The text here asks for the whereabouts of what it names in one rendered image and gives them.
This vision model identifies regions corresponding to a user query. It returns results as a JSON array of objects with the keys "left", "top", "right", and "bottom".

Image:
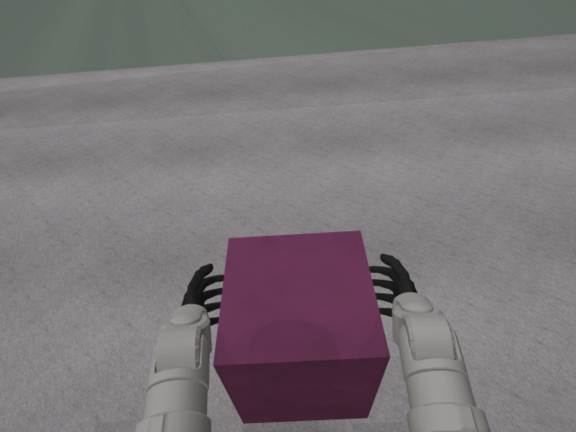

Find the left robot forearm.
[{"left": 135, "top": 304, "right": 212, "bottom": 432}]

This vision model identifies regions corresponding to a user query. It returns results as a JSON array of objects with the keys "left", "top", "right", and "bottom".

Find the robot right hand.
[{"left": 369, "top": 254, "right": 418, "bottom": 317}]

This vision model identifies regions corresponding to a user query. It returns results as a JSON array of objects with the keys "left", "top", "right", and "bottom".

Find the right robot forearm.
[{"left": 392, "top": 292, "right": 491, "bottom": 432}]

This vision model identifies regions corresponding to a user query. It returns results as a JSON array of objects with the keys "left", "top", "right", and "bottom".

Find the robot left hand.
[{"left": 181, "top": 264, "right": 224, "bottom": 326}]

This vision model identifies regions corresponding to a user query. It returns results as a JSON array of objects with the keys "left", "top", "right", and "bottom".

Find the carton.
[{"left": 213, "top": 230, "right": 390, "bottom": 424}]

